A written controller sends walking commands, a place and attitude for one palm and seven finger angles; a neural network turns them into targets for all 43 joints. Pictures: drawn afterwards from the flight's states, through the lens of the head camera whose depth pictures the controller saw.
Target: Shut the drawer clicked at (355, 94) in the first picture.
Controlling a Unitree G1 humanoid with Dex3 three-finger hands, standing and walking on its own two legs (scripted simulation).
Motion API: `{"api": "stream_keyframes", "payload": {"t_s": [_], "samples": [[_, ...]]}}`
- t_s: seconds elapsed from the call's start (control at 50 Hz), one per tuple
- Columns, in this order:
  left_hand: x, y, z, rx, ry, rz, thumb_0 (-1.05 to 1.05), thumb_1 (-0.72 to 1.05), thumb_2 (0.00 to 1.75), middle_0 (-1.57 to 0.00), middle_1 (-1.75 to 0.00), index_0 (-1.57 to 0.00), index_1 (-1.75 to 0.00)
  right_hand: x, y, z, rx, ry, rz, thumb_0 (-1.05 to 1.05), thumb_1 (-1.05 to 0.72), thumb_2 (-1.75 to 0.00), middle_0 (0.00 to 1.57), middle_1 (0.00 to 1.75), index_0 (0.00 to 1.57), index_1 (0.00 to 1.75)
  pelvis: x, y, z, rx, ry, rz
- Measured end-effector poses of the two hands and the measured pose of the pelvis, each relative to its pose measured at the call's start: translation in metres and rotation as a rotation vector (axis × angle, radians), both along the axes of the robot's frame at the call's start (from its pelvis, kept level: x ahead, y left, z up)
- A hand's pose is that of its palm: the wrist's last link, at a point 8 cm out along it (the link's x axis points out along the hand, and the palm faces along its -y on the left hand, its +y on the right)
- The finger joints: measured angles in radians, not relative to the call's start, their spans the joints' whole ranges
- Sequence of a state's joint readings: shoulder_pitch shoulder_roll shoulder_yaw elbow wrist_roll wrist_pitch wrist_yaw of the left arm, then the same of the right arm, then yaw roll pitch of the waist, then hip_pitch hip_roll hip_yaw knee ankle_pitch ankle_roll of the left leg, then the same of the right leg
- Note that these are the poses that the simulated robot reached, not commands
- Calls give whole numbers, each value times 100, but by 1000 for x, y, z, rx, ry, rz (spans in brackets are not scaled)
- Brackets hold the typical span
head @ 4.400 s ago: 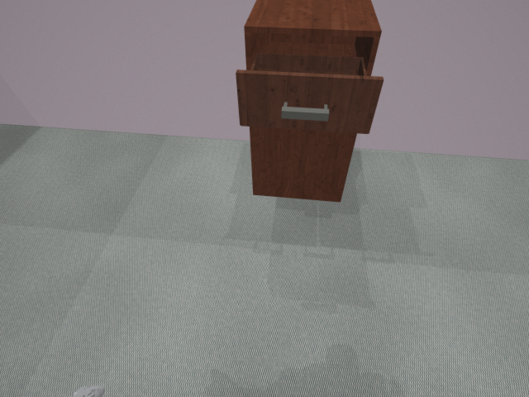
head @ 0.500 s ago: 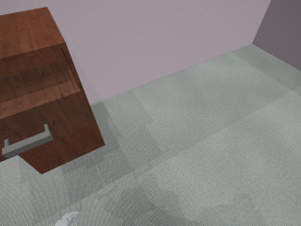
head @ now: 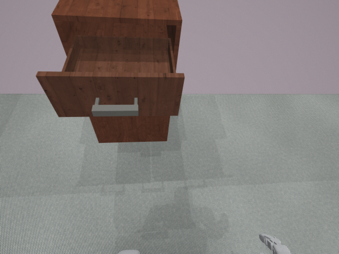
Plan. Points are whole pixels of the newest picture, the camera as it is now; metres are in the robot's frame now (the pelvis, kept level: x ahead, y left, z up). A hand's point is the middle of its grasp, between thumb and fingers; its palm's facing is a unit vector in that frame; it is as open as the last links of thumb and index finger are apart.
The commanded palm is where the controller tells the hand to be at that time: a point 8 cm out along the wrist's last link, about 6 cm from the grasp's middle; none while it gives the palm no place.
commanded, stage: turn to face it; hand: left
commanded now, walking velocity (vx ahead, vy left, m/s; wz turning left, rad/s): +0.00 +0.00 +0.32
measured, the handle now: (116, 105) +0.51 +0.22 -0.02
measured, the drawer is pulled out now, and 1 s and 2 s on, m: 0.30 0.30 0.30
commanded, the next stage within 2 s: take the last steps up to it in 0.30 s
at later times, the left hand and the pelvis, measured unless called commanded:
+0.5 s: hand out of the picture +0.05 +0.18 -0.14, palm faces +0.19 -0.95 -0.26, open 7.4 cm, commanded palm none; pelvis +0.00 -0.02 +0.01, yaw +10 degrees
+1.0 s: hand out of the picture -0.04 +0.20 -0.16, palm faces +0.25 -0.96 -0.13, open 7.4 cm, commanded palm none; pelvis +0.06 +0.04 +0.02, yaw +10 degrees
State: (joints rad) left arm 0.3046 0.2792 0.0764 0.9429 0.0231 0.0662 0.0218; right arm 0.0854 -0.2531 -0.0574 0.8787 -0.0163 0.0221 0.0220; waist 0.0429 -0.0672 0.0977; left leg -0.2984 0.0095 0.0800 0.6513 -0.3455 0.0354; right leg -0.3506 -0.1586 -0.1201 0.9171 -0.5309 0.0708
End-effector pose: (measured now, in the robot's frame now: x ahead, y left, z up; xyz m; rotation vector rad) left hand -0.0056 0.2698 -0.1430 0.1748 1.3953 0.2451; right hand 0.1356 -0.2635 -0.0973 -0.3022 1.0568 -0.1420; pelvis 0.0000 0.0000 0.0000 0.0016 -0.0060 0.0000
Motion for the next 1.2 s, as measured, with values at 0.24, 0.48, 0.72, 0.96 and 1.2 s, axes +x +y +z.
{"api": "stream_keyframes", "payload": {"t_s": [0.24,0.48,0.72,0.96,1.2], "samples": [[17,10,25,3,-107,56,1,91,90,-19,-30,-19,-30,-16,49,1,69,52,44,0,-91,-90,20,30,21,30,-1,13,20,-24,-16,82],[38,-41,38,31,-241,56,0,91,90,-20,-30,-20,-30,-79,22,-43,148,234,-3,0,-91,-90,20,30,21,30,-5,-17,11,7,-20,161],[-50,-63,29,-50,-57,208,0,92,90,-20,-30,-20,-30,-71,17,-23,92,300,53,1,-91,-90,20,30,20,30,13,-9,24,2,-15,218],[-72,-35,6,-175,180,226,1,91,90,-20,-30,-19,-30,-18,82,-11,57,155,47,0,-93,-90,20,30,20,30,51,40,17,-17,-24,179],[141,4,21,-83,-155,99,0,91,90,-19,-30,-19,-30,-59,88,-17,121,424,-76,0,-92,-90,20,30,21,30,120,35,22,1,-16,169]]}}
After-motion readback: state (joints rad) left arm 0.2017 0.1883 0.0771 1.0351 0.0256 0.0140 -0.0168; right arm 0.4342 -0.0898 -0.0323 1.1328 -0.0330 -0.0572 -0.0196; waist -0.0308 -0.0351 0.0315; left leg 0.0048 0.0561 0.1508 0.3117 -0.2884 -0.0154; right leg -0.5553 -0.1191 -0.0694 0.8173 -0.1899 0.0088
